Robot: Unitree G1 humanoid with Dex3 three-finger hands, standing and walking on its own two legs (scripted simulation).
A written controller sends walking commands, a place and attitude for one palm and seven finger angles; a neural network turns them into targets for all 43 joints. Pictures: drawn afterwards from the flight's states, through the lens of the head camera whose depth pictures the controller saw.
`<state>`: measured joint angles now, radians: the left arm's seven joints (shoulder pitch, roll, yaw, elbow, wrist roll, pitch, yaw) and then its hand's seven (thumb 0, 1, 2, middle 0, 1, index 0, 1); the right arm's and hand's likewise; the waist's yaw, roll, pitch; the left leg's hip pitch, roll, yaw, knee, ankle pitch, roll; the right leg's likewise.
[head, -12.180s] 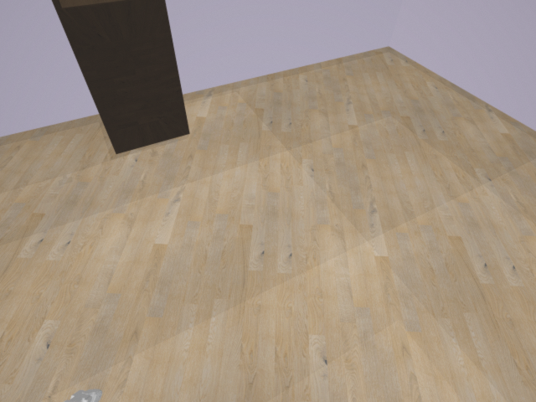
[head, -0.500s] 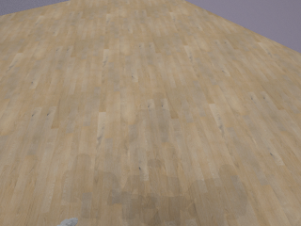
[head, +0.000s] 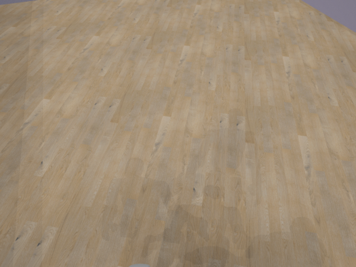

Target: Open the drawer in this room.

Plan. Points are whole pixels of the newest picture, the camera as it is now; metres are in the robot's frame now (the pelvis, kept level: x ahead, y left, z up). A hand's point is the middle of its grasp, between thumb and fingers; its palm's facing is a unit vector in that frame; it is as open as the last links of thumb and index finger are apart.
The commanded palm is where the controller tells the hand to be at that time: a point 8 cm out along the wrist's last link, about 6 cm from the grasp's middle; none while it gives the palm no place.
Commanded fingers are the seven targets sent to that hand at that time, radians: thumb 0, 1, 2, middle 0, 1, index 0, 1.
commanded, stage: turn or walk to find it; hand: left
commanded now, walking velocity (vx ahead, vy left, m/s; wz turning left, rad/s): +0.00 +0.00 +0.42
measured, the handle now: out of the picture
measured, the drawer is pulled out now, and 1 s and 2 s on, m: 0.00 0.00 0.00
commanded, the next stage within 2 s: none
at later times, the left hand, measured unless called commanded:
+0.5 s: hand out of the picture +0.07 +0.22 -0.15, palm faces +0.20 -0.94 -0.27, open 7.4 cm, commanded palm none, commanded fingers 0.00 0.90 0.90 -0.20 -0.30 -0.20 -0.30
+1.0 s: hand out of the picture -0.11 +0.20 -0.19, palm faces +0.48 -0.84 -0.24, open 7.4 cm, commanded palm none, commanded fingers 0.00 0.90 0.90 -0.20 -0.30 -0.20 -0.30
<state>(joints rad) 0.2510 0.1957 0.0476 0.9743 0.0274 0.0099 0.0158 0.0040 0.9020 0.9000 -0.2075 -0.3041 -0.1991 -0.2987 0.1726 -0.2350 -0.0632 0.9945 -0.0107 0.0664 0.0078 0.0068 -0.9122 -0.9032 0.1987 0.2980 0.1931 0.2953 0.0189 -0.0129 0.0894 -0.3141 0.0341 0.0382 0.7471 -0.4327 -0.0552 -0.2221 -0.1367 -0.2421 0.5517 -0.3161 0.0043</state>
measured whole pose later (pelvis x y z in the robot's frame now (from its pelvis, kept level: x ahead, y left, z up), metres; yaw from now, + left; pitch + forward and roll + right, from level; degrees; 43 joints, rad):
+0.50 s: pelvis -0.01 -0.01 -0.01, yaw +11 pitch +0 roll +1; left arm 0.14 0.21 0.05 0.91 0.01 0.02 0.01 0.00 0.91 0.90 -0.20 -0.30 -0.19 -0.30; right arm 0.20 -0.21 -0.06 0.95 -0.02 0.04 0.00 0.00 -0.91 -0.90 0.21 0.30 0.20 0.30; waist -0.02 0.02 0.06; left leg -0.28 -0.04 -0.08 0.56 -0.28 -0.01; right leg -0.28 -0.04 -0.07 0.58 -0.30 0.06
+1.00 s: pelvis -0.04 +0.00 -0.01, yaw +25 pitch -1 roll +0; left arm 0.26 0.24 0.07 0.99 0.02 0.04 0.02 0.00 0.90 0.90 -0.21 -0.30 -0.20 -0.30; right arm 0.15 -0.21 -0.05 0.97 -0.02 0.03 0.01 0.01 -0.91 -0.90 0.20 0.30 0.19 0.30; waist 0.03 -0.05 0.08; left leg -0.25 0.01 0.08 0.61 -0.32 0.00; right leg -0.31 -0.17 -0.23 0.72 -0.41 0.04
